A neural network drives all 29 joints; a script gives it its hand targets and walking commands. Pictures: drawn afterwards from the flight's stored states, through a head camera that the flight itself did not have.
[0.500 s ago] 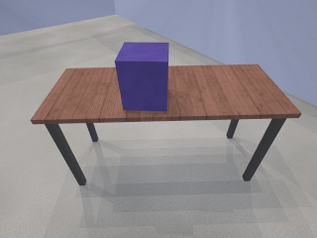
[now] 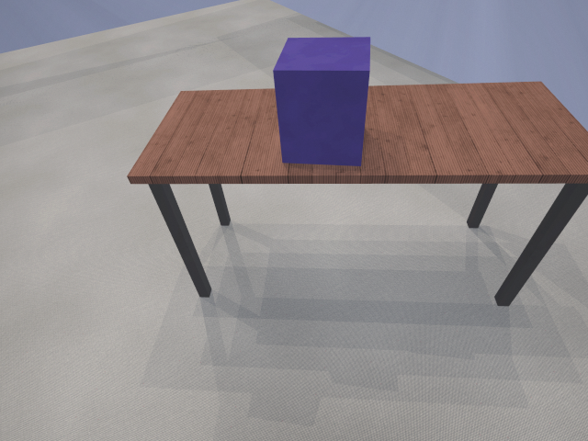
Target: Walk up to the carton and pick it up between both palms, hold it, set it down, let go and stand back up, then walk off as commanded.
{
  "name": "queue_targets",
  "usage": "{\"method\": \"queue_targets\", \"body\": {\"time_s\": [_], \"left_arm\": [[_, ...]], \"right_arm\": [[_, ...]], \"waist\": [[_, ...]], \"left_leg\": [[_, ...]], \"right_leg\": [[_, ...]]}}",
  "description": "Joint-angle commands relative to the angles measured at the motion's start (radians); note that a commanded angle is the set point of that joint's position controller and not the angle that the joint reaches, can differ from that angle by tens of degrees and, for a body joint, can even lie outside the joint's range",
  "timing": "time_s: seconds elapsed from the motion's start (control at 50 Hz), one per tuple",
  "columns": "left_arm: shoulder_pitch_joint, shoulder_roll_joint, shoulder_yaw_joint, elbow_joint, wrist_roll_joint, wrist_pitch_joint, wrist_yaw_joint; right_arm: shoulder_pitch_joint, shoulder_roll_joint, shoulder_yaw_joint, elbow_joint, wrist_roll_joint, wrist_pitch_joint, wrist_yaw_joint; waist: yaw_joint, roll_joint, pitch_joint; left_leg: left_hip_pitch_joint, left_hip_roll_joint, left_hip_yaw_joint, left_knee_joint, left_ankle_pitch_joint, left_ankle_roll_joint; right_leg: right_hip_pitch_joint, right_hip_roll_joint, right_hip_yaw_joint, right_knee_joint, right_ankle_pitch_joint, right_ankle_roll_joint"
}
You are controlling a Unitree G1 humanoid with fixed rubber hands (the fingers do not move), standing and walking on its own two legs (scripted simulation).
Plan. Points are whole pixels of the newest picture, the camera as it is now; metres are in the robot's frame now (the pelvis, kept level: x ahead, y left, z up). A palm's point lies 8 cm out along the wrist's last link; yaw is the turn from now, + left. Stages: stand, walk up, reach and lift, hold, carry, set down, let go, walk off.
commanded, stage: walk off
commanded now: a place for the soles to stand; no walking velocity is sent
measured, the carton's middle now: (324, 102) +0.92 -0.09 +0.02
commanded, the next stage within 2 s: none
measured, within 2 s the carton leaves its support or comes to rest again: neither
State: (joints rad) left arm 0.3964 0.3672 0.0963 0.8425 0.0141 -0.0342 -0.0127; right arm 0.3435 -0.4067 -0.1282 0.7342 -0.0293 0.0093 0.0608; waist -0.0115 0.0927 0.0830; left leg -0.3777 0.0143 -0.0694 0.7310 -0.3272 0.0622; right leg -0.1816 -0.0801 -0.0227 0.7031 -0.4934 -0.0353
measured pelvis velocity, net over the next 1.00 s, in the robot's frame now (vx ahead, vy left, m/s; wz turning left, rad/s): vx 0.24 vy -0.01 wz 0.02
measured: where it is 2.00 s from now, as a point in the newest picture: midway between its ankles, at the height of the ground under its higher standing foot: outside the picture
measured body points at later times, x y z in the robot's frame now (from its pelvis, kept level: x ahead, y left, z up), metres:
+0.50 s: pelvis +0.08 -0.03 +0.00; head +0.09 -0.04 +0.45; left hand +0.12 +0.29 -0.10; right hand +0.12 -0.36 -0.11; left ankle +0.08 +0.11 -0.70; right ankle +0.10 -0.16 -0.71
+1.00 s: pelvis +0.24 -0.01 +0.01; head +0.27 +0.01 +0.46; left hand +0.29 +0.30 -0.12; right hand +0.31 -0.34 -0.08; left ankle +0.19 +0.11 -0.71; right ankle +0.19 -0.16 -0.65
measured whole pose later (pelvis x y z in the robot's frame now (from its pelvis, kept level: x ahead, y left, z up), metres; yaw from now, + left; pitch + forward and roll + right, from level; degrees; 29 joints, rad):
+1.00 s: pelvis +0.24 -0.01 +0.01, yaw +1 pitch +0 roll -2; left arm 0.32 0.40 0.04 0.84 0.01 -0.05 -0.01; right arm 0.29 -0.40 -0.08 0.84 -0.04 -0.08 0.01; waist -0.01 -0.01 0.06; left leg -0.24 0.01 -0.07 0.68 -0.44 0.02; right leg -0.41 -0.01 0.01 1.07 -0.50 -0.02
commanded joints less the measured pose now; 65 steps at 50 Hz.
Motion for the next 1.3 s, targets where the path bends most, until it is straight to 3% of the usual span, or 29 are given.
{"method": "queue_targets", "body": {"time_s": [0.0,0.02,0.04,0.12,0.24,0.3,0.36,0.4,0.42,0.44,0.48,0.54,0.66,0.74,0.76,0.78,0.82,0.84,0.86,0.88,0.92,1.0,1.04,1.1,1.12,1.14,1.18,1.2,1.28], "left_arm": [[-0.106,0.207,0.017,-0.142,0.032,0.001,0.004],[-0.03,0.262,0.03,-0.137,0.014,0.009,0.002],[-0.032,0.305,0.051,-0.136,0.018,0.007,-0.009],[0.005,0.29,0.074,-0.071,0.021,0.006,-0.038],[-0.011,0.28,0.067,-0.084,0.019,0.012,-0.045],[-0.017,0.257,0.058,-0.092,0.009,-0.001,-0.045],[0.088,0.237,0.057,-0.073,0.002,-0.014,-0.04],[0.217,0.25,0.074,-0.019,0.005,-0.03,-0.03],[0.278,0.291,0.088,-0.014,0.012,-0.036,-0.011],[0.249,0.334,0.083,-0.023,0.02,-0.034,-0.007],[0.1,0.388,0.081,-0.061,0.012,-0.038,-0.005],[0.084,0.328,0.062,-0.049,0.01,-0.06,0.004],[0.109,0.335,0.03,-0.063,0.007,-0.061,0.005],[0.035,0.323,0.024,-0.082,0.002,-0.036,0.012],[-0.004,0.289,0.011,-0.099,-0.006,-0.035,0.006],[-0.026,0.262,-0.005,-0.103,-0.005,-0.034,0.009],[-0.056,0.164,-0.04,-0.117,-0.022,-0.027,0.018],[-0.131,0.242,-0.012,-0.126,-0.024,-0.026,0.034],[-0.126,0.254,-0.007,-0.103,-0.016,-0.034,0.027],[-0.132,0.258,-0.008,-0.09,-0.014,-0.035,0.016],[-0.063,0.211,-0.006,-0.068,-0.014,-0.032,0.005],[-0.139,0.207,-0.002,-0.103,-0.016,-0.017,0.007],[-0.141,0.192,-0.007,-0.114,-0.023,-0.033,0.018],[-0.122,0.188,-0.002,-0.069,-0.024,-0.035,0.014],[-0.018,0.194,0.005,-0.038,-0.021,-0.038,0.021],[0.037,0.249,0.023,-0.019,-0.013,-0.05,0.031],[0.047,0.306,0.026,-0.062,-0.013,-0.042,0.041],[-0.03,0.301,0.02,-0.092,-0.02,-0.033,0.045],[-0.022,0.271,0.003,-0.088,-0.025,-0.026,0.052]], "right_arm": [[0.189,-0.334,-0.085,-0.022,-0.026,-0.061,-0.059],[0.068,-0.39,-0.078,-0.043,-0.011,-0.065,-0.057],[-0.006,-0.435,-0.076,-0.024,0.0,-0.062,-0.055],[-0.022,-0.336,-0.036,0.003,-0.016,-0.083,-0.055],[0.01,-0.347,-0.034,0.024,-0.015,-0.093,-0.062],[-0.009,-0.334,-0.043,0.019,-0.021,-0.086,-0.053],[-0.095,-0.32,-0.027,0.008,-0.02,-0.076,-0.054],[-0.1,-0.25,-0.005,-0.007,-0.02,-0.072,-0.049],[-0.113,-0.194,0.01,-0.004,-0.021,-0.066,-0.056],[-0.142,-0.166,0.02,-0.005,-0.017,-0.068,-0.058],[-0.049,-0.216,0.01,-0.007,-0.018,-0.068,-0.054],[-0.066,-0.215,0.015,0.009,-0.005,-0.07,-0.035],[-0.128,-0.201,0.011,-0.017,-0.004,-0.076,-0.033],[-0.108,-0.17,0.02,0.006,-0.002,-0.096,-0.043],[-0.047,-0.173,0.015,0.016,-0.003,-0.107,-0.046],[0.067,-0.234,-0.022,0.039,-0.014,-0.116,-0.055],[0.106,-0.353,-0.05,0.056,-0.007,-0.123,-0.084],[0.116,-0.359,-0.041,0.091,0.009,-0.119,-0.081],[0.096,-0.354,-0.041,0.105,0.001,-0.118,-0.078],[0.05,-0.313,-0.02,0.085,0.004,-0.116,-0.085],[0.034,-0.275,-0.007,0.112,0.001,-0.112,-0.086],[0.061,-0.279,-0.006,0.083,0.009,-0.107,-0.088],[0.027,-0.274,-0.003,0.082,-0.003,-0.096,-0.089],[-0.084,-0.247,0.016,0.057,-0.005,-0.084,-0.095],[-0.145,-0.251,0.018,0.054,0.007,-0.081,-0.101],[-0.15,-0.208,0.031,0.056,0.022,-0.078,-0.096],[-0.108,-0.134,0.062,0.03,0.054,-0.066,-0.105],[-0.092,-0.169,0.048,0.046,0.04,-0.051,-0.111],[-0.203,-0.175,0.053,0.045,0.021,-0.041,-0.095]], "waist": [[-0.117,0.058,-0.015],[-0.04,0.074,0.027],[-0.005,0.035,0.106],[0.011,0.008,0.112],[0.006,-0.001,0.034],[-0.006,0.104,0.019],[0.066,0.028,-0.067],[0.142,-0.139,-0.077],[0.184,-0.295,-0.07],[0.163,-0.349,-0.041],[0.086,-0.232,0.069],[0.053,-0.22,0.108],[0.08,-0.255,-0.016],[0.049,-0.262,-0.089],[0.004,-0.253,-0.174],[-0.075,-0.202,-0.263],[-0.077,0.12,-0.206],[-0.089,0.028,-0.138],[-0.064,-0.029,-0.093],[-0.05,-0.071,-0.028],[-0.034,0.069,0.003],[-0.066,0.068,0.01],[-0.057,0.155,0.009],[-0.015,0.054,-0.004],[0.07,-0.041,-0.049],[0.103,-0.131,-0.147],[0.07,-0.321,-0.23],[0.05,-0.215,-0.228],[0.052,-0.246,-0.049]], "left_leg": [[0.288,0.3,-0.666,-0.439,-0.713,0.082],[0.153,0.372,-0.83,-0.642,-0.922,0.145],[0.021,0.371,-0.801,-0.706,-0.849,0.154],[0.041,0.218,-0.46,-0.501,-0.597,0.089],[0.119,0.237,-0.429,-0.437,-0.535,0.147],[0.143,0.218,-0.352,-0.383,-0.448,0.168],[0.043,0.206,-0.256,-0.302,-0.332,0.161],[-0.156,0.077,-0.068,-0.085,-0.311,0.065],[-0.267,0.028,0.015,0.162,-0.243,0.007],[-0.348,-0.043,0.053,0.339,-0.179,-0.034],[-0.357,0.029,-0.003,0.366,-0.159,-0.012],[-0.297,0.019,-0.024,0.358,-0.062,-0.003],[-0.263,-0.012,0.029,0.092,-0.178,-0.032],[-0.123,-0.025,0.088,-0.25,-0.12,-0.019],[0.081,-0.026,0.089,-0.35,-0.004,-0.032],[0.433,0.032,-0.053,-0.294,0.119,0.029],[0.588,0.36,-0.536,-0.314,0.502,0.134],[0.525,0.398,-0.614,-0.332,0.478,0.214],[0.482,0.378,-0.502,-0.263,0.594,0.236],[0.416,0.309,-0.369,-0.251,0.648,0.168],[0.405,0.222,-0.172,-0.177,0.773,0.124],[0.362,0.215,-0.201,-0.197,0.917,0.107],[0.382,0.219,-0.177,-0.154,0.966,0.133],[0.279,0.15,-0.069,-0.082,0.929,0.093],[0.227,0.133,-0.03,0.043,0.953,0.058],[0.143,0.082,0.022,0.235,0.723,-0.01],[-0.134,-0.046,0.051,0.409,-0.258,-0.085],[-0.099,-0.008,0.016,0.42,-0.272,-0.082],[-0.118,-0.01,0.012,0.371,-0.261,-0.055]], "right_leg": [[-0.596,0.111,0.114,0.519,-0.109,-0.015],[-0.562,0.101,0.135,0.559,-0.091,-0.019],[-0.444,0.067,0.134,0.593,-0.055,0.004],[-0.4,0.035,0.106,0.486,0.08,0.025],[-0.396,0.032,0.079,0.31,0.059,0.03],[-0.34,0.042,0.045,0.179,0.015,0.023],[-0.07,0.033,0.022,-0.066,0.049,-0.003],[0.206,0.089,-0.003,-0.181,0.148,0.008],[0.239,-0.04,0.239,-0.355,-0.087,-0.035],[0.148,-0.176,0.534,-0.42,-0.265,-0.114],[-0.004,-0.301,0.735,-0.527,-0.407,-0.22],[-0.001,-0.234,0.576,-0.501,-0.109,-0.151],[0.266,-0.197,0.394,-0.297,0.493,-0.214],[0.33,-0.169,0.222,-0.062,0.849,-0.175],[0.241,-0.09,0.107,0.033,0.855,-0.135],[-0.049,-0.029,0.065,0.261,0.722,-0.066],[-0.496,0.134,0.059,0.455,-0.081,0.008],[-0.526,0.094,0.112,0.492,-0.154,-0.008],[-0.508,0.051,0.128,0.492,-0.162,-0.032],[-0.479,0.041,0.153,0.468,-0.095,-0.029],[-0.472,0.034,0.142,0.399,0.0,-0.034],[-0.435,0.072,0.071,0.308,0.078,-0.01],[-0.462,0.06,0.063,0.222,0.048,-0.014],[-0.225,0.079,-0.022,-0.101,0.212,-0.014],[-0.063,0.085,-0.016,-0.245,0.403,-0.03],[0.122,0.004,0.095,-0.278,0.841,-0.068],[0.341,-0.244,0.442,-0.129,1.43,-0.213],[0.266,-0.258,0.46,-0.112,1.379,-0.284],[0.126,-0.187,0.403,-0.133,1.275,-0.205]]}}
